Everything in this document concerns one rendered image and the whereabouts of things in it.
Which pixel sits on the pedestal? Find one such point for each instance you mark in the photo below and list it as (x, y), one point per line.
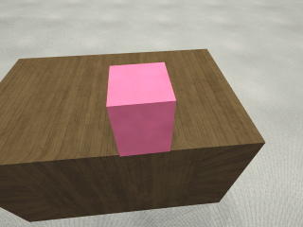
(58, 152)

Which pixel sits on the carton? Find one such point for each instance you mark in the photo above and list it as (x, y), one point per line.
(141, 107)

